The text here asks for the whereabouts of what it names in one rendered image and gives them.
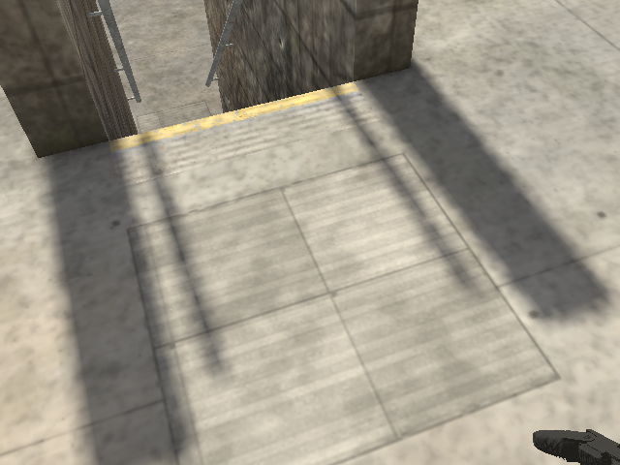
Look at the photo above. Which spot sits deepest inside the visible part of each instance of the robot right hand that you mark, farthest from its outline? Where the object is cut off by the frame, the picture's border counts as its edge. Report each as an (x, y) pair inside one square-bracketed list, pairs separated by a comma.
[(586, 448)]

